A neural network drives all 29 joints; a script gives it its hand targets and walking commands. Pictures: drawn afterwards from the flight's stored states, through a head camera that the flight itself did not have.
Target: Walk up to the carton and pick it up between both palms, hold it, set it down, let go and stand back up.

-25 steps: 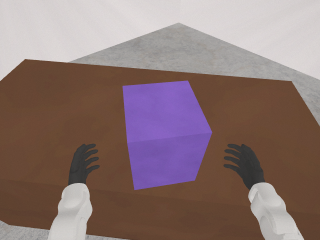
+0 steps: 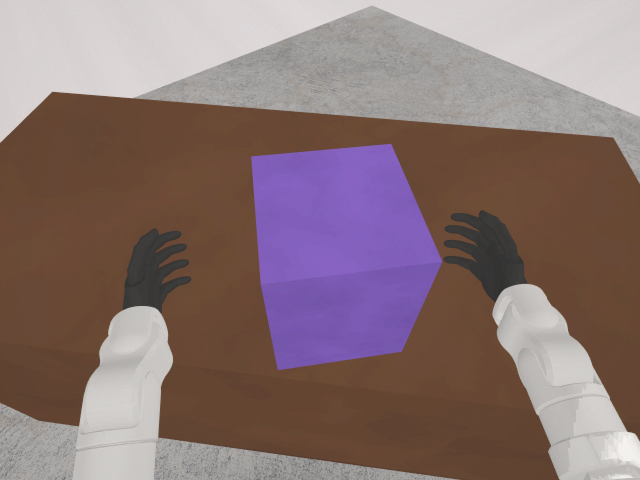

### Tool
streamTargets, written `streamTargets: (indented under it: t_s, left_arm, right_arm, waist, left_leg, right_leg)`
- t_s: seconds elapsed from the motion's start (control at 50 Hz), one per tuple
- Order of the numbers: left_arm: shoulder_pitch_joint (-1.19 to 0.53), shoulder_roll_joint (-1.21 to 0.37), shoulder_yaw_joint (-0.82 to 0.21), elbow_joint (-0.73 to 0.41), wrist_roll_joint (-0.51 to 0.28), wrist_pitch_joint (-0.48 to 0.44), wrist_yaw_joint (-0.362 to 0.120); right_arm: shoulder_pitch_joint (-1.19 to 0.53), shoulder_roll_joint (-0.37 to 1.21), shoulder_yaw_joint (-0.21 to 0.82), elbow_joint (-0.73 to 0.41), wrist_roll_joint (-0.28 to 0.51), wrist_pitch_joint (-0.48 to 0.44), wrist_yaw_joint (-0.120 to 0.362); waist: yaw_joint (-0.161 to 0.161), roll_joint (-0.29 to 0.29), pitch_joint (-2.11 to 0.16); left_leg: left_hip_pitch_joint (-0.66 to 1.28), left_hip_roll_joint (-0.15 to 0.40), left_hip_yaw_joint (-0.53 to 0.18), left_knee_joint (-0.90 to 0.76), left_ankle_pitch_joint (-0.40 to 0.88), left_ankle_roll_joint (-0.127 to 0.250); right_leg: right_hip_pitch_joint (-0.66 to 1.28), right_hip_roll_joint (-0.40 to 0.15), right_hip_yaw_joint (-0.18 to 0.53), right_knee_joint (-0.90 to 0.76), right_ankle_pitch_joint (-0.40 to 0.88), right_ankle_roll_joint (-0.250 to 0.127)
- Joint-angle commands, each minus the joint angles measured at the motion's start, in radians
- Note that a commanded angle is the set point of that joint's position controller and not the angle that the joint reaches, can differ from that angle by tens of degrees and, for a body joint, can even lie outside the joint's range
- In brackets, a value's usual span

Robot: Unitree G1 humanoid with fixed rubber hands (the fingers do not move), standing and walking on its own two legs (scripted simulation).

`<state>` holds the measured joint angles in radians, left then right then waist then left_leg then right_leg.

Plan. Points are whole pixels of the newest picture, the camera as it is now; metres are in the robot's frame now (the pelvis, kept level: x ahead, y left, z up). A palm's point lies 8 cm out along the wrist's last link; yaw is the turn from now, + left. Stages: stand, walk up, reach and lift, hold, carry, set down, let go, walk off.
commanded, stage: reach and lift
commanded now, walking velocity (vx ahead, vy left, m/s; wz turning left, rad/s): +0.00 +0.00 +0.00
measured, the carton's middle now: (332, 261) +0.41 +0.05 +0.00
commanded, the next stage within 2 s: none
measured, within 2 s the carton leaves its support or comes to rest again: neither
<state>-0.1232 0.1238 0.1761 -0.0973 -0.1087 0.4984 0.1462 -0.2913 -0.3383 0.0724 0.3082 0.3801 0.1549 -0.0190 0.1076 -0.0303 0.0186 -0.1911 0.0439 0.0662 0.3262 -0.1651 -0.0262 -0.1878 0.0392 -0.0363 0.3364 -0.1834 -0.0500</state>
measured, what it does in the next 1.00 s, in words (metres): stands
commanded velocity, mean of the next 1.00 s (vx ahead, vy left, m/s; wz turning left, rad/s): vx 0.00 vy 0.00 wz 0.00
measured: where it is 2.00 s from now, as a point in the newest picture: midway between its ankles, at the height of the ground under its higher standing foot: outside the picture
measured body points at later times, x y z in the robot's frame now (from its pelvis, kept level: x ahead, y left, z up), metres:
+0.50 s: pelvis -0.01 +0.00 +0.00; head +0.02 +0.00 +0.45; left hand +0.34 +0.26 +0.12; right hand +0.43 -0.14 +0.13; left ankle +0.00 +0.13 -0.75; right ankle -0.01 -0.08 -0.75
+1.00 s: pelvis +0.00 -0.01 +0.00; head +0.03 +0.00 +0.44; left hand +0.38 +0.27 +0.14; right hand +0.48 -0.12 +0.16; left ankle +0.00 +0.13 -0.75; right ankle -0.01 -0.08 -0.75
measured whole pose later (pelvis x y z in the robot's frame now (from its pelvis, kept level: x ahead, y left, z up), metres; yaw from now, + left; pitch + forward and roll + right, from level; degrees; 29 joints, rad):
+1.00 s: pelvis +0.00 -0.01 +0.00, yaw +2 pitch +8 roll -1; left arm -0.73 0.23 0.19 0.46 -0.14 0.55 0.14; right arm -0.95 -0.36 0.06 0.88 0.39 0.28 -0.02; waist 0.13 -0.01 -0.10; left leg -0.37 0.06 0.02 0.40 -0.17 -0.03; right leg -0.33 0.05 -0.08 0.35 -0.17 -0.06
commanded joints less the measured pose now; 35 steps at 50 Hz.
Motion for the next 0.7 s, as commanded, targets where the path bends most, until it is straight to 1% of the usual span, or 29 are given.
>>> streamTargets:
  t_s: [0.0,0.06,0.18,0.32,0.4,0.46,0.54,0.68]
  left_arm:
    - [-0.394,0.119,0.020,-0.241,-0.003,-0.012,0.006]
    - [-0.455,0.131,0.026,-0.216,-0.003,0.015,0.007]
    - [-0.550,0.155,0.051,-0.172,-0.007,0.057,0.008]
    - [-0.683,0.193,0.071,-0.089,-0.019,0.081,0.009]
    - [-0.752,0.212,0.075,-0.038,-0.020,0.084,0.010]
    - [-0.819,0.227,0.075,0.009,-0.025,0.084,0.007]
    - [-0.905,0.247,0.067,0.049,-0.035,0.079,0.011]
    - [-1.044,0.273,0.045,0.163,-0.052,0.063,0.015]
  right_arm:
    - [-0.441,-0.179,-0.112,-0.206,-0.002,-0.030,-0.006]
    - [-0.506,-0.184,-0.114,-0.178,-0.004,-0.009,-0.011]
    - [-0.632,-0.199,-0.098,-0.134,0.014,0.026,-0.019]
    - [-0.781,-0.205,-0.085,-0.067,0.026,0.061,-0.019]
    - [-0.844,-0.207,-0.080,-0.019,0.030,0.074,-0.018]
    - [-0.904,-0.211,-0.082,0.027,0.029,0.086,-0.017]
    - [-0.975,-0.214,-0.096,0.079,0.022,0.094,-0.015]
    - [-1.100,-0.232,-0.109,0.190,0.017,0.103,-0.012]
  waist:
    - [-0.007,0.036,-0.464]
    - [-0.005,0.027,-0.480]
    - [0.010,0.012,-0.531]
    - [0.028,-0.007,-0.570]
    - [0.036,0.003,-0.592]
    - [0.036,0.002,-0.599]
    - [0.034,0.015,-0.631]
    - [0.021,0.029,-0.683]
  left_leg:
    - [0.159,-0.047,-0.026,0.034,0.379,-0.012]
    - [0.143,-0.045,-0.025,0.036,0.366,-0.009]
    - [0.107,-0.045,-0.021,0.042,0.362,-0.005]
    - [0.065,-0.044,-0.021,0.042,0.322,0.001]
    - [0.049,-0.044,-0.022,0.048,0.318,-0.001]
    - [0.031,-0.042,-0.025,0.048,0.305,-0.001]
    - [0.022,-0.041,-0.028,0.051,0.298,-0.003]
    - [-0.004,-0.039,-0.038,0.064,0.301,-0.009]
  right_leg:
    - [0.139,-0.006,0.082,-0.009,0.344,0.050]
    - [0.151,-0.005,0.081,-0.001,0.359,0.056]
    - [0.198,-0.004,0.082,0.020,0.414,0.068]
    - [0.213,-0.006,0.085,0.036,0.403,0.077]
    - [0.221,-0.010,0.087,0.044,0.412,0.080]
    - [0.223,-0.011,0.085,0.047,0.413,0.082]
    - [0.218,-0.013,0.083,0.044,0.394,0.080]
    - [0.204,-0.015,0.074,0.051,0.405,0.079]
